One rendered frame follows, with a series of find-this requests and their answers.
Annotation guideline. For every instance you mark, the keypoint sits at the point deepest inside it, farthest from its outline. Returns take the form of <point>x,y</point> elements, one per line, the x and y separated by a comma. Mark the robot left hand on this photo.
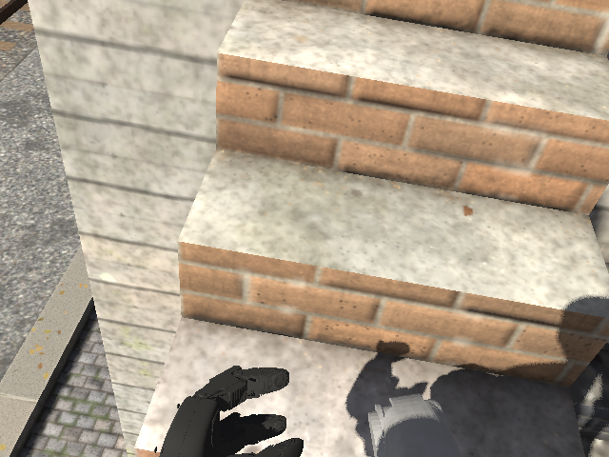
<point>196,430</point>

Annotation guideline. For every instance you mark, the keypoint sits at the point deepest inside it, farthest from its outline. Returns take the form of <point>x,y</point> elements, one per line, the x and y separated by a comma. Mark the robot right thigh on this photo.
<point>410,427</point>

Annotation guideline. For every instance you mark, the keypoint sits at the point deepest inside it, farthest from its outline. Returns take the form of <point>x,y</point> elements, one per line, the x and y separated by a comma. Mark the robot right shin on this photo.
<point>437,404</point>

